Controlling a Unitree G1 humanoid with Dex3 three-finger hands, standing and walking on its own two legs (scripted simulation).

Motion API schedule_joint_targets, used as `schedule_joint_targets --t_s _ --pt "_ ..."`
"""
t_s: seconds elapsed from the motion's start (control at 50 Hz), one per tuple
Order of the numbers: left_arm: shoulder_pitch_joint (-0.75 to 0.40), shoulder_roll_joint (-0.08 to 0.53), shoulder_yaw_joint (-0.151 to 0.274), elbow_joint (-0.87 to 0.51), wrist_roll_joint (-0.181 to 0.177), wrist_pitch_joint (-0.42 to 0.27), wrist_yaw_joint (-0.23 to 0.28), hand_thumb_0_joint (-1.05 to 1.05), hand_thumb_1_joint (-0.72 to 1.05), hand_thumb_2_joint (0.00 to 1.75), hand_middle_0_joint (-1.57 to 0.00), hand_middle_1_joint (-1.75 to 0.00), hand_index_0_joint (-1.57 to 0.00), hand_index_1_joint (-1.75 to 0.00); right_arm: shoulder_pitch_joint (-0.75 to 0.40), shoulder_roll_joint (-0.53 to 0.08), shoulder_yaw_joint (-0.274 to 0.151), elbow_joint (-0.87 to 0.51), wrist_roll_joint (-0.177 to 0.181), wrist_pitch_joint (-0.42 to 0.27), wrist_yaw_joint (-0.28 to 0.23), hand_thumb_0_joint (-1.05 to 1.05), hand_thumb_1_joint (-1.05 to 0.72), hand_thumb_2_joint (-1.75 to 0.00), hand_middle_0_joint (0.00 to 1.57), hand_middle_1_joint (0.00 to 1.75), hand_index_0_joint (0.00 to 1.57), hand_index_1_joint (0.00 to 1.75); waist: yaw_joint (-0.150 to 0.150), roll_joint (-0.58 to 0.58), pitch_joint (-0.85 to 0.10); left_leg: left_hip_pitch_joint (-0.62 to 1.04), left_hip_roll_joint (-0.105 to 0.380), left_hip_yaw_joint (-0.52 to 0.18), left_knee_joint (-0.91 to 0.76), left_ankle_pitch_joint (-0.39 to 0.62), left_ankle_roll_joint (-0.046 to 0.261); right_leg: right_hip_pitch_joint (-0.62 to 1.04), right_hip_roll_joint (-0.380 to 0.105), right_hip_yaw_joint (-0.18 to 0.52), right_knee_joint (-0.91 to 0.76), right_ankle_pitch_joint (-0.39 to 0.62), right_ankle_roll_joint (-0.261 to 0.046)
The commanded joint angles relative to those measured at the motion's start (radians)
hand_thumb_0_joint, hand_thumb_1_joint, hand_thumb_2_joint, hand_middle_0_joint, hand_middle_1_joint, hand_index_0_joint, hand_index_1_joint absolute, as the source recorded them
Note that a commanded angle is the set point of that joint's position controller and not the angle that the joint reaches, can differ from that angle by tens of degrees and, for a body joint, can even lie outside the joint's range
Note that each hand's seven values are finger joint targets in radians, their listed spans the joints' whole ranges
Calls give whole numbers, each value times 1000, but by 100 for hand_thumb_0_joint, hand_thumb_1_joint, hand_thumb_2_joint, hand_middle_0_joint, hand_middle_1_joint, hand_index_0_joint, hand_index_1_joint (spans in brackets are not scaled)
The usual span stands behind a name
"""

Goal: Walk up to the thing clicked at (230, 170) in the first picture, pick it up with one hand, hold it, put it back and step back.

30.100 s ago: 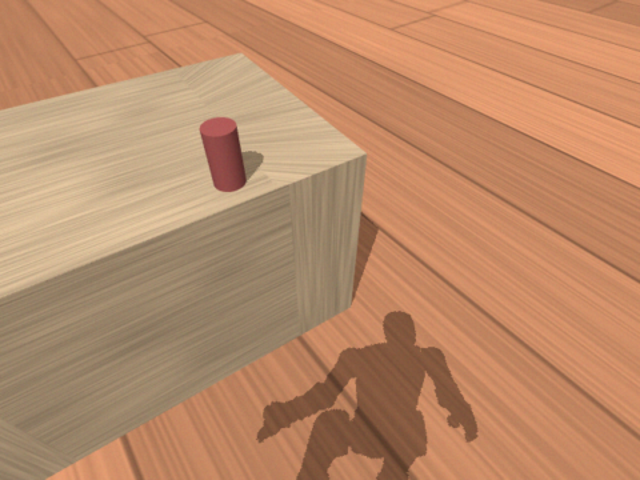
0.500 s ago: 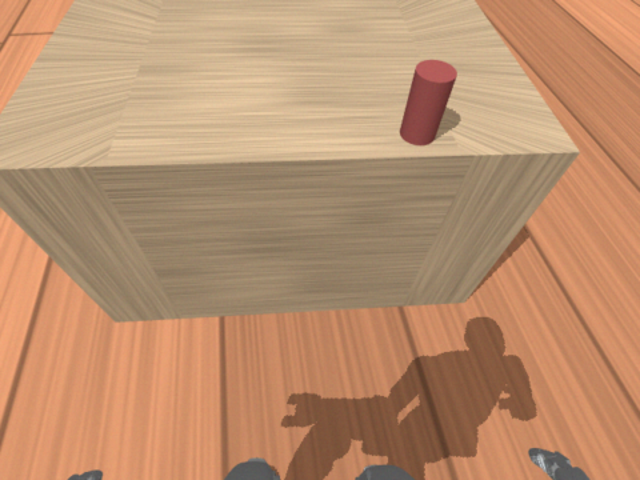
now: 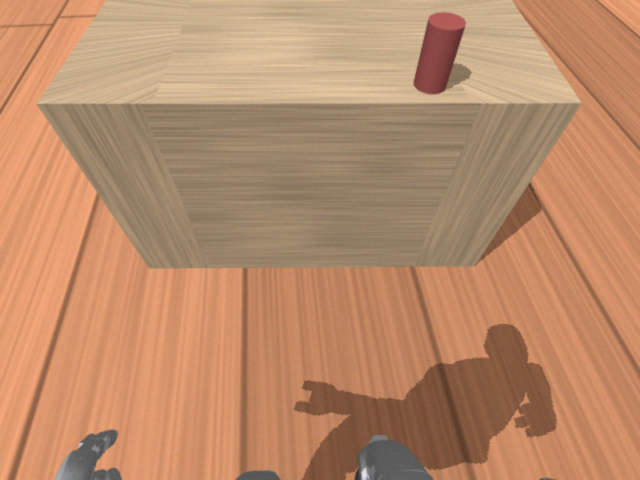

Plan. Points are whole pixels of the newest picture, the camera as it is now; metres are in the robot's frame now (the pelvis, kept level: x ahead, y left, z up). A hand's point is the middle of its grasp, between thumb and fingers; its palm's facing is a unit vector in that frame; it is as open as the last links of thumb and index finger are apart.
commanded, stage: step back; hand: right
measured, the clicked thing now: (437, 55) +0.92 -0.24 +0.02
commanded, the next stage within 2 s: stand in 1.36 s
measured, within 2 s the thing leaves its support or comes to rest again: neither
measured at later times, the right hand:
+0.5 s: hand out of the picture -0.06 -0.29 -0.15, palm faces -0.04 +0.93 -0.37, open 7.4 cm
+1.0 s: hand out of the picture -0.02 -0.27 -0.14, palm faces -0.03 +0.92 -0.38, open 7.4 cm
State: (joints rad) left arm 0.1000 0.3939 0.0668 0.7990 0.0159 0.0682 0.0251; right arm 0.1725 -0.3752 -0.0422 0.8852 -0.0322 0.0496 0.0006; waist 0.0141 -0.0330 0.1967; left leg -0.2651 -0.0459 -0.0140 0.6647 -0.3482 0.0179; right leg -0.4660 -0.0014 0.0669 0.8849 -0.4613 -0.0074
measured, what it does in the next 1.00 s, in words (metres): steps on the spot: right foot, then left foot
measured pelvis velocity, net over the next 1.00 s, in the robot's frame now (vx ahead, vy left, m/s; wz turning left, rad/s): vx -0.10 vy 0.00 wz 0.01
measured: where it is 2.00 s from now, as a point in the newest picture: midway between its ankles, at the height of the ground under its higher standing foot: outside the picture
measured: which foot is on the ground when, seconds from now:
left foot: down 0.00-0.28, up 0.30-0.52, down 0.54-1.00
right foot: up 0.00-0.22, down 0.24-1.00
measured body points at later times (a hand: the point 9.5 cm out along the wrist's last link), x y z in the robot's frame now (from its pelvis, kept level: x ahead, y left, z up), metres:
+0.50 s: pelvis -0.11 -0.01 +0.01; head -0.09 -0.03 +0.46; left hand -0.06 +0.30 -0.10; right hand -0.06 -0.34 -0.12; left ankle -0.11 +0.12 -0.70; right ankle -0.12 -0.13 -0.72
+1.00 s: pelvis -0.10 +0.00 +0.01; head -0.08 +0.00 +0.46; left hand -0.01 +0.31 -0.11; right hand -0.02 -0.32 -0.11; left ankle -0.06 +0.13 -0.72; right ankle -0.10 -0.13 -0.72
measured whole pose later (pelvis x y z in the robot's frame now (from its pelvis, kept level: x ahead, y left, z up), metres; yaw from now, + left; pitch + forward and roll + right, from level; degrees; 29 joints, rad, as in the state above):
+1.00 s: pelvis -0.10 +0.00 +0.01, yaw +0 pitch -3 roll +0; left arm 0.15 0.36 0.04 1.00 0.02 -0.03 -0.01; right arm 0.19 -0.39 -0.06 1.01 -0.03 -0.02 0.01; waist 0.02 0.01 0.07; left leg -0.27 0.01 0.00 0.57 -0.26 0.00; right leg -0.21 -0.04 -0.04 0.60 -0.34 0.02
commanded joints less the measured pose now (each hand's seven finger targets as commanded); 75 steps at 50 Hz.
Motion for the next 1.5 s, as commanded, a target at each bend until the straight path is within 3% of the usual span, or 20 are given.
schedule_joint_targets --t_s 0.0,0.14,0.2,0.24,0.26,0.32,0.42,0.5,0.54,0.56,0.58,0.72,0.76,0.8,0.96,1.0,1.02,1.12,1.24,1.48 --pt "39 186 55 -43 -11 -17 16 0 90 90 -20 -30 -20 -30 -92 -273 -65 -107 -13 -33 -29 0 -90 -90 20 30 20 30 23 104 -198 -23 327 -258 -253 542 228 5 96 125 406 -107 -12" --pt "84 170 47 -2 8 -57 -18 0 90 90 -20 -30 -20 -30 -27 -265 -75 -97 -11 -30 -20 0 -90 -90 20 30 20 30 -30 224 -245 138 284 -205 -225 165 201 118 22 -31 -162 -53 19" --pt "189 171 54 85 20 -81 -11 0 90 90 -20 -30 -20 -30 -53 -255 -66 -89 -4 -9 -12 0 -90 -90 20 30 20 30 22 163 -245 -34 225 -121 -110 55 129 365 48 -74 -521 126 -27" --pt "148 324 90 61 34 -92 -7 0 90 90 -20 -30 -20 -30 -99 -156 -39 -120 7 -14 -13 0 -90 -90 20 30 20 30 50 -147 -169 -278 19 -81 129 -202 2 223 -304 479 -641 -182 -169" --pt "70 369 93 40 38 -92 -8 0 90 90 -20 -30 -20 -30 -120 -217 -64 -99 8 -10 -22 0 -90 -90 20 30 20 30 55 -137 -94 -175 40 -177 286 -222 -22 -15 -406 578 -688 -289 -260" --pt "-6 255 68 34 30 -106 -1 0 90 90 -20 -30 -20 -30 -48 -204 -55 -42 25 -28 -15 0 -90 -90 20 30 20 30 -7 -45 -92 -200 2 -159 339 -95 -21 116 -251 261 -552 58 -181" --pt "99 257 72 67 34 -110 -12 0 90 90 -20 -30 -20 -30 -58 -186 -45 -29 1 -54 3 0 -90 -90 20 30 20 30 61 -126 -132 -186 27 -68 67 -146 -38 282 -234 228 -537 -30 -168" --pt "53 230 44 60 20 -91 -23 0 90 90 -20 -30 -20 -30 28 -176 -59 25 1 -79 1 0 -90 -90 20 30 20 30 -3 -105 -162 94 7 11 -289 22 -3 202 -188 115 -425 146 -120" --pt "46 134 11 58 1 -88 -29 0 90 90 -20 -30 -20 -30 45 -269 -80 34 -9 -92 -5 0 -90 -90 20 30 20 30 -23 158 -209 215 254 -421 -377 -128 105 -18 -26 -42 -194 54 -21" --pt "2 202 36 69 2 -87 -20 0 90 90 -20 -30 -20 -30 52 -329 -92 30 -1 -91 1 0 -90 -90 20 30 20 30 -42 145 -186 86 361 -512 -406 -246 212 40 -11 -64 -83 -110 -16" --pt "1 208 34 69 3 -90 -22 0 90 90 -20 -30 -20 -30 39 -296 -86 28 -6 -96 1 0 -90 -90 20 30 20 30 -33 101 -163 71 356 -492 -399 -184 222 37 -24 -17 -38 -115 -19" --pt "119 157 35 158 7 -118 -17 0 90 90 -20 -30 -20 -30 -63 -207 -50 14 17 -73 0 0 -90 -90 20 30 20 30 48 167 -192 -64 195 -173 -192 173 76 401 11 -100 -486 209 -23" --pt "151 288 64 170 20 -128 -9 0 90 90 -20 -30 -20 -30 -58 -130 -29 -4 24 -70 -4 0 -90 -90 20 30 20 30 66 -109 -188 -290 3 -73 73 -87 4 478 -247 333 -614 -13 -130" --pt "39 301 69 120 20 -129 -15 0 90 90 -20 -30 -20 -30 -12 -202 -51 24 11 -68 -12 0 -90 -90 20 30 20 30 27 -59 -96 -235 63 -110 247 -223 -12 281 -423 431 -648 -52 -267" --pt "-19 187 13 112 0 -110 -23 0 90 90 -20 -30 -20 -30 44 -159 -55 89 -6 -97 -6 0 -90 -90 20 30 20 30 -30 -50 -214 161 82 -13 -252 248 2 183 -157 0 -337 477 -70" --pt "2 154 4 127 -23 -90 -22 0 90 90 -20 -30 -20 -30 -44 -265 -61 64 -2 -101 -12 0 -90 -90 20 30 20 30 7 139 -230 45 329 -303 -338 149 137 190 -18 -78 -245 64 -6" --pt "0 176 9 147 -14 -86 -20 0 90 90 -20 -30 -20 -30 -74 -274 -63 63 1 -97 -8 0 -90 -90 20 30 20 30 4 131 -200 -24 340 -307 -339 106 169 266 -31 -62 -258 -2 -12" --pt "9 202 7 187 -7 -111 -20 0 90 90 -20 -30 -20 -30 -118 -184 -31 83 11 -90 -10 0 -90 -90 20 30 20 30 4 100 -226 15 164 -75 -232 273 20 357 -102 20 -440 396 -37" --pt "-5 190 -1 214 -11 -110 -10 0 90 90 -20 -30 -20 -30 -139 -182 -33 121 19 -86 -13 0 -90 -90 20 30 20 30 -1 54 -309 172 179 -38 -200 529 32 363 -107 -6 -447 565 -26" --pt "-48 166 -21 264 -10 -104 -13 0 90 90 -20 -30 -20 -30 -178 -177 -17 153 28 -86 -6 0 -90 -90 20 30 20 30 -12 49 -256 209 186 -62 -329 478 6 390 -119 2 -562 502 4"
